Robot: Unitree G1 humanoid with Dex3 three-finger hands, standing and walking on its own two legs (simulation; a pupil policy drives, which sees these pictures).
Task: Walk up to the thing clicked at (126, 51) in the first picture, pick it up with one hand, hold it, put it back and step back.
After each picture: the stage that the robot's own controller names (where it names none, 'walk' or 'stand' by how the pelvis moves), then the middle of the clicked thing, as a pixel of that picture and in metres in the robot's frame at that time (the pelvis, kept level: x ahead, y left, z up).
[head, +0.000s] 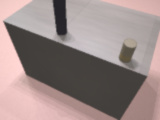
stand; (127, 51) +0.60 -0.24 -0.09
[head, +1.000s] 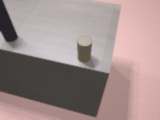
rise first; (84, 49) +0.55 +0.02 -0.06
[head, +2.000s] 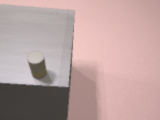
stand; (37, 65) +0.47 +0.18 -0.06
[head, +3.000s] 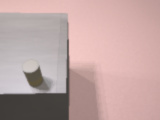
stand; (33, 73) +0.43 +0.21 -0.07
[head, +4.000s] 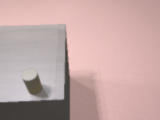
stand; (32, 81) +0.44 +0.22 -0.09
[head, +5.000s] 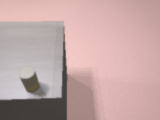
stand; (29, 79) +0.44 +0.23 -0.09
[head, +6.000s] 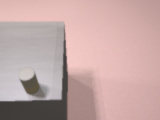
stand; (29, 81) +0.43 +0.23 -0.09
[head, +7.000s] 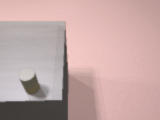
stand; (29, 81) +0.42 +0.23 -0.09
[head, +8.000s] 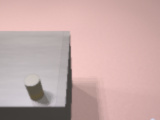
rise first; (34, 87) +0.42 +0.22 -0.09
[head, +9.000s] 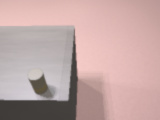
go down; (38, 81) +0.44 +0.22 -0.09
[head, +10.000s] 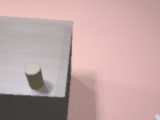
go down; (34, 76) +0.45 +0.20 -0.08
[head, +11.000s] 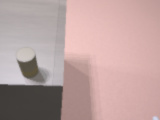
go down; (28, 63) +0.44 +0.20 -0.03
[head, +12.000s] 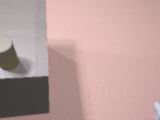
close in; (5, 53) +0.45 +0.21 +0.00
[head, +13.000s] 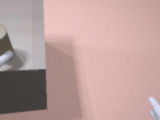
close; out of the picture +0.47 +0.22 +0.02
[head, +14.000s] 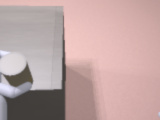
lift; (18, 73) +0.33 +0.18 +0.11
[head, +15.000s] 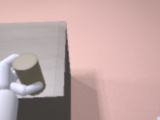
lift; (30, 75) +0.32 +0.15 +0.12
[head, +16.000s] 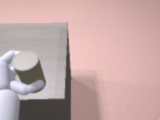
hold; (30, 73) +0.31 +0.15 +0.14
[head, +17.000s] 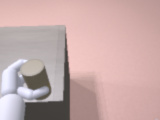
hold; (37, 80) +0.32 +0.14 +0.10
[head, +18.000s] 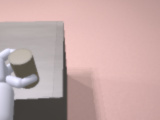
crouch; (25, 69) +0.35 +0.18 +0.10
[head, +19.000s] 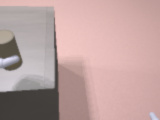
lower; (7, 51) +0.43 +0.21 +0.09
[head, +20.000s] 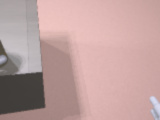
lower; out of the picture +0.45 +0.22 +0.01
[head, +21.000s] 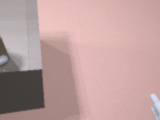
lower; out of the picture +0.45 +0.22 +0.02
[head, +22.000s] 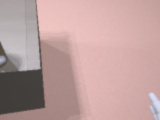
lower; out of the picture +0.45 +0.22 +0.02
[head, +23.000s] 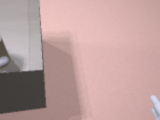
lower; out of the picture +0.44 +0.22 +0.02
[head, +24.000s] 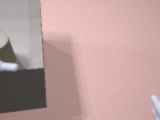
withdraw; (0, 50) +0.44 +0.20 +0.02
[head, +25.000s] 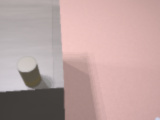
sink last; (30, 72) +0.41 +0.18 -0.02
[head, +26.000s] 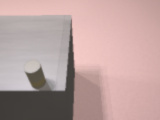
stand; (35, 74) +0.43 +0.21 -0.04
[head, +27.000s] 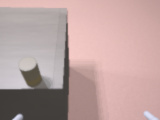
stand; (30, 72) +0.42 +0.20 -0.02
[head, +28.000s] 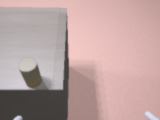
stand; (30, 73) +0.42 +0.20 -0.02
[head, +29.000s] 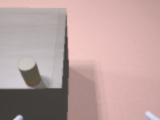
stand; (30, 72) +0.42 +0.21 -0.02
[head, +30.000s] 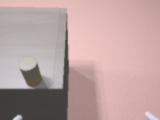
stand; (31, 72) +0.42 +0.20 -0.02
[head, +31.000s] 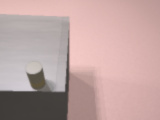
stand; (36, 75) +0.43 +0.20 -0.06
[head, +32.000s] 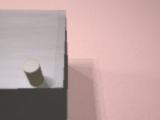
walk; (34, 73) +0.44 +0.20 -0.08
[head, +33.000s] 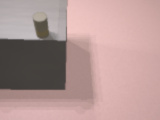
walk; (41, 25) +0.67 +0.19 -0.08
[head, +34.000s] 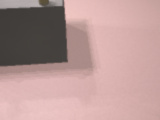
walk; out of the picture +0.99 +0.27 -0.07
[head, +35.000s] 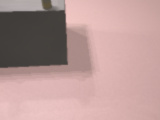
stand; out of the picture +1.03 +0.24 -0.08
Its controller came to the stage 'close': yes
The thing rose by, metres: 0.22
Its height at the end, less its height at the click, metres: +0.00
